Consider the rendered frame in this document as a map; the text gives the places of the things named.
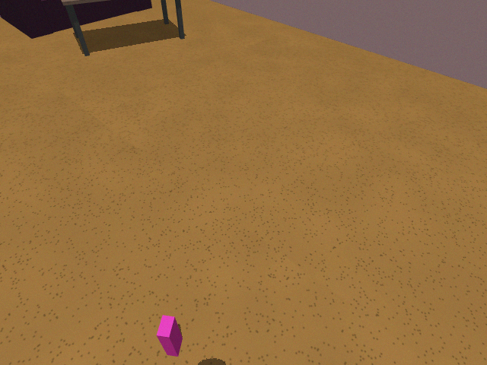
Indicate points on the sofa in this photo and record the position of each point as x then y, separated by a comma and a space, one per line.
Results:
37, 18

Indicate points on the carton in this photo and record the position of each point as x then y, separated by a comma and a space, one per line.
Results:
169, 335

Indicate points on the coffee table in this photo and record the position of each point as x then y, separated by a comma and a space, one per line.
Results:
77, 29

